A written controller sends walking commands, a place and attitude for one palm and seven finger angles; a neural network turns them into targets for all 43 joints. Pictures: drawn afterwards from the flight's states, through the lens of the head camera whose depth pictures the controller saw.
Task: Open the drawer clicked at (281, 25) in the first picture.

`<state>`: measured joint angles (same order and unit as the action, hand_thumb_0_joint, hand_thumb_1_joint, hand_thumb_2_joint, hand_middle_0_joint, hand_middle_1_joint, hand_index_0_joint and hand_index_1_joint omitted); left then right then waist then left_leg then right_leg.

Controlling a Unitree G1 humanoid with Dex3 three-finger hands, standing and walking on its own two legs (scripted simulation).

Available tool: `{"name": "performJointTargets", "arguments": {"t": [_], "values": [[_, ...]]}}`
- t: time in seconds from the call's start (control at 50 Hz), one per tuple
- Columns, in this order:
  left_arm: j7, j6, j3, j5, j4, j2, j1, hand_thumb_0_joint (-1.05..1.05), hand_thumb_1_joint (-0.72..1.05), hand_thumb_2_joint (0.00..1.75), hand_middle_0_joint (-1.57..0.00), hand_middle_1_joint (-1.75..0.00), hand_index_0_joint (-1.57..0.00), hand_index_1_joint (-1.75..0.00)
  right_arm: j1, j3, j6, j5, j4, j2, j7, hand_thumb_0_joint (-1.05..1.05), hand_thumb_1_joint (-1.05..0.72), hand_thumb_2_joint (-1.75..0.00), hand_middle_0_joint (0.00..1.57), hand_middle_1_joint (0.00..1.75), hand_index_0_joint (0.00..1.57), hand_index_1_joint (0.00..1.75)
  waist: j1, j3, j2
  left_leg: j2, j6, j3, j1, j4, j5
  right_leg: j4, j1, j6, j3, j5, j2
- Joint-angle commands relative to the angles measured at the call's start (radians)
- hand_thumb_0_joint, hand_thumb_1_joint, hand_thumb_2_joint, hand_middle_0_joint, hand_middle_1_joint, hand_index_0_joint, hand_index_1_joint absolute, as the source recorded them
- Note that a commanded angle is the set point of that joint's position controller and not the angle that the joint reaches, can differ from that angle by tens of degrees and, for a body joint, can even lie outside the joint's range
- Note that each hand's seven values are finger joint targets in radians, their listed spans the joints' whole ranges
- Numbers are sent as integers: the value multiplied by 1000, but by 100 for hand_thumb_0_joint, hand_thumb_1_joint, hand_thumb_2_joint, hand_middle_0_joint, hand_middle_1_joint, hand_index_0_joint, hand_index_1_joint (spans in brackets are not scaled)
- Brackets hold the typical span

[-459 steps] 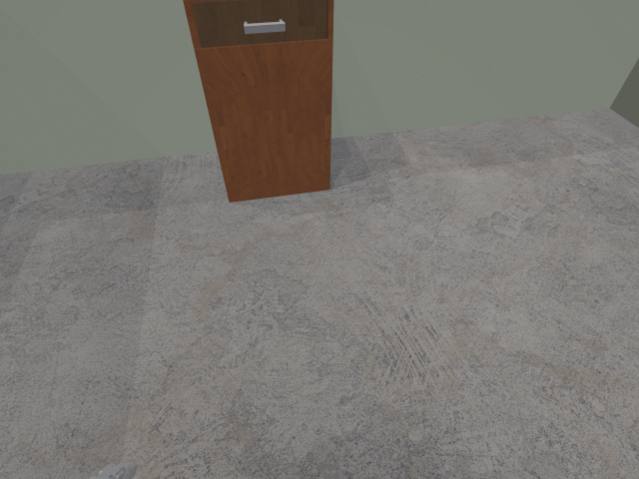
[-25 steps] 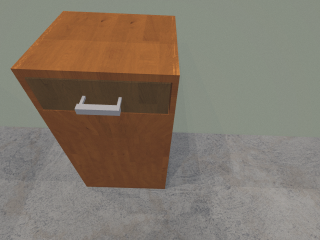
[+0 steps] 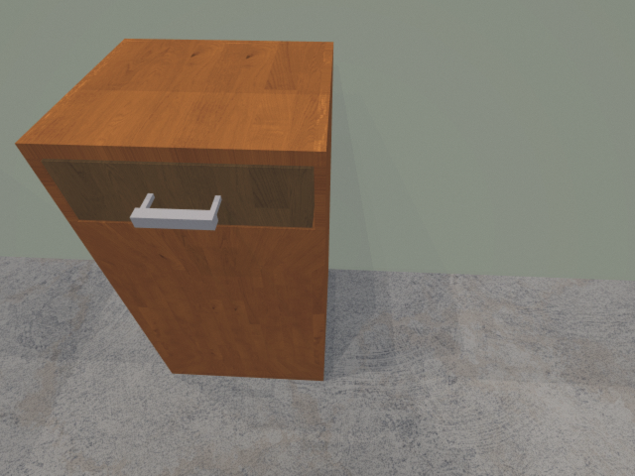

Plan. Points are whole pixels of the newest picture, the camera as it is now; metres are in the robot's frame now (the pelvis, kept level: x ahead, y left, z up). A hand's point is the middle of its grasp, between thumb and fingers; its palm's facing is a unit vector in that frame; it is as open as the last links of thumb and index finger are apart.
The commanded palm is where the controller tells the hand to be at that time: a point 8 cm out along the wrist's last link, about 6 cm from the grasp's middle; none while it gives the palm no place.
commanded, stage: come to a stop and stand still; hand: left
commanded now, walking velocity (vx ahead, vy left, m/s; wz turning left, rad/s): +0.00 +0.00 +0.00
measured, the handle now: (179, 209) +0.52 +0.28 +0.02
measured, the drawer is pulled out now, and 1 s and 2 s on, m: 0.00 0.00 0.00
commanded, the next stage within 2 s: look again from close up in 0.16 s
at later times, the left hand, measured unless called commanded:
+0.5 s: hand out of the picture -0.02 +0.19 -0.18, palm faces +0.02 -0.98 -0.20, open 7.3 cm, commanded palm none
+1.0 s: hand out of the picture +0.11 +0.26 -0.11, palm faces -0.09 -0.86 -0.51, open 7.3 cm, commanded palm +0.12 +0.28 -0.05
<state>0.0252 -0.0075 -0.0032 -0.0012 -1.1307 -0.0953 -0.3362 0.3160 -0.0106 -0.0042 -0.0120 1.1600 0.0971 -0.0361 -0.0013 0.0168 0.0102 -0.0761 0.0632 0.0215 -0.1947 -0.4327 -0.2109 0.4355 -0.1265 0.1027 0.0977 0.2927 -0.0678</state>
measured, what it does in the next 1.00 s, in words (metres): shifts its weight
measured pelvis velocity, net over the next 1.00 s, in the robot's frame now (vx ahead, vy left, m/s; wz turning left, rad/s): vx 0.00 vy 0.06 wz -0.04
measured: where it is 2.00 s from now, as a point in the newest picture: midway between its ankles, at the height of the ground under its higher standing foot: outside the picture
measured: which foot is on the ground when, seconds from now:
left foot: down 0.00-1.00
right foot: down 0.00-1.00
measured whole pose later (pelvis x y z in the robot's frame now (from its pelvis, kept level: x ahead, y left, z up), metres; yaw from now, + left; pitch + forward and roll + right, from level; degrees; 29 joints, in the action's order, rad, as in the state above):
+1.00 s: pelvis +0.00 +0.06 -0.01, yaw -2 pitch +2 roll +2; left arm 0.20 0.09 -0.08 -0.19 -0.29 -0.26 -0.50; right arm 0.39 -0.02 0.23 0.04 0.92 0.20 -0.07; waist -0.01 -0.02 -0.01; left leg 0.10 -0.09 0.12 -0.27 -0.48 -0.26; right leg 0.63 -0.30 0.04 0.01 0.35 0.02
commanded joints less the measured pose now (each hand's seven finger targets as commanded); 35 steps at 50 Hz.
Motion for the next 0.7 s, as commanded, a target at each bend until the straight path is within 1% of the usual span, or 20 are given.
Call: {"name": "performJointTargets", "arguments": {"t": [0.0,0.12,0.22,0.24,0.26,0.28,0.3,0.32,0.34,0.36,0.4,0.42,0.44,0.46,0.48,0.5,0.52,0.58,0.6,0.68], "values": [[11,-19,21,-6,21,-98,-73,0,90,90,-20,-30,-20,-30,61,15,4,1,-22,67,-11,0,-90,-90,20,30,20,30,6,83,-45,-9,-57,-1,2,25,36,-180,-87,-71,-180,-165,179],[12,-22,20,-7,12,-77,-103,0,90,90,-20,-30,-20,-30,64,10,7,0,-21,61,-12,0,-90,-90,20,30,20,30,2,116,-31,-12,-60,-9,-3,36,55,-186,-108,-71,-176,-143,171],[14,-25,21,-7,6,-74,-120,0,90,90,-20,-30,-20,-30,67,9,12,1,-24,61,-16,0,-90,-90,20,30,20,30,-1,89,-36,-11,-60,-4,-3,33,73,-168,-65,-80,-167,-246,174],[61,-64,38,-24,-15,-138,-208,0,90,90,-20,-30,-20,-30,-75,28,33,4,-100,106,-5,0,-90,-90,20,30,20,30,-61,145,-164,32,-21,81,-189,-279,-142,-135,-36,-249,-327,-1138,266],[64,-69,40,-29,28,-165,-190,0,90,90,-20,-30,-20,-30,41,38,12,5,-133,82,-8,0,-90,-90,20,30,20,30,34,66,-104,59,-59,-15,-206,-371,-180,-66,44,-277,-265,-1348,307],[61,-65,43,-24,47,-156,-147,0,90,90,-20,-30,-20,-30,80,46,8,5,-116,83,-12,0,-90,-90,20,30,20,30,53,27,-11,66,-67,30,-197,-382,-201,-47,62,-260,-190,-1397,285],[62,-59,47,-15,41,-171,-140,0,90,90,-20,-30,-20,-30,74,32,7,17,-119,56,-7,0,-90,-90,20,30,20,30,41,-59,-2,50,-80,34,-153,-333,-143,-1,116,-176,-156,-1287,262],[53,-58,39,-19,61,-165,-144,0,90,90,-20,-30,-20,-30,51,27,15,17,-141,50,1,0,-90,-90,20,30,20,30,19,-96,-35,47,-84,19,-152,-290,-128,17,142,-68,-152,-1108,259],[45,-55,32,-23,74,-146,-120,0,90,90,-20,-30,-20,-30,40,28,20,17,-153,47,4,0,-90,-90,20,30,20,30,19,-104,-87,42,-85,14,-126,-240,-126,1,111,1,-158,-898,257],[42,-50,28,-25,84,-131,-90,0,90,90,-20,-30,-20,-30,55,28,22,12,-151,55,3,0,-90,-90,20,30,20,30,28,-99,-102,44,-82,17,-76,-166,-112,-17,58,23,-164,-678,250],[36,-36,17,-19,92,-117,-61,0,90,90,-20,-30,-20,-30,85,21,24,4,-134,54,5,0,-90,-90,20,30,20,30,36,-15,-31,50,-82,12,6,-42,-31,-39,-77,4,-169,-286,211],[31,-30,11,-14,89,-101,-70,0,90,90,-20,-30,-20,-30,82,18,27,-2,-134,72,5,0,-90,-90,20,30,20,30,26,29,-5,22,-95,-22,-2,-19,9,-43,-116,-13,-178,-180,181],[30,-28,10,-11,86,-90,-79,0,90,90,-20,-30,-20,-30,81,18,29,-4,-135,96,2,0,-90,-90,20,30,20,30,17,37,-14,-22,-114,-65,-18,-8,49,-57,-130,-29,-177,-103,162],[32,-26,9,-12,88,-82,-78,0,90,90,-20,-30,-20,-30,74,18,26,-6,-138,113,1,0,-90,-90,20,30,20,30,8,76,-34,-38,-124,-76,-47,-10,38,-78,-140,-31,-182,-65,151],[29,-22,6,-12,89,-94,-66,0,90,90,-20,-30,-20,-30,64,13,26,-6,-132,111,1,0,-90,-90,20,30,20,30,8,99,18,-30,-125,-95,-74,16,5,-74,-139,-28,-184,-20,149],[27,-15,5,-13,84,-100,-57,0,90,90,-20,-30,-20,-30,62,11,28,-9,-122,112,2,0,-90,-90,20,30,20,30,2,140,113,-36,-132,-122,-109,63,-26,-57,-141,-29,-169,14,137],[25,-12,5,-13,85,-111,-63,0,90,90,-20,-30,-20,-30,60,7,28,-9,-125,116,3,0,-90,-90,20,30,20,30,-4,145,106,-43,-139,-139,-128,94,-59,-42,-122,-33,-155,11,123],[19,-11,1,-15,81,-112,-70,0,90,90,-20,-30,-20,-30,56,6,29,-8,-129,136,3,0,-90,-90,20,30,20,30,-12,146,22,-42,-142,-153,-150,135,-128,-38,-97,-36,-150,-2,124],[19,-9,0,-15,84,-113,-64,0,90,90,-20,-30,-20,-30,64,5,33,-9,-125,135,3,0,-90,-90,20,30,20,30,-14,143,31,-45,-144,-157,-149,152,-124,-30,-91,-38,-141,-11,128],[16,-9,0,-14,90,-119,-54,0,90,90,-20,-30,-20,-30,70,4,36,-7,-117,150,3,0,-90,-90,20,30,20,30,-14,108,-13,-46,-147,-167,-123,171,-140,-23,-79,-42,-140,-12,131]]}}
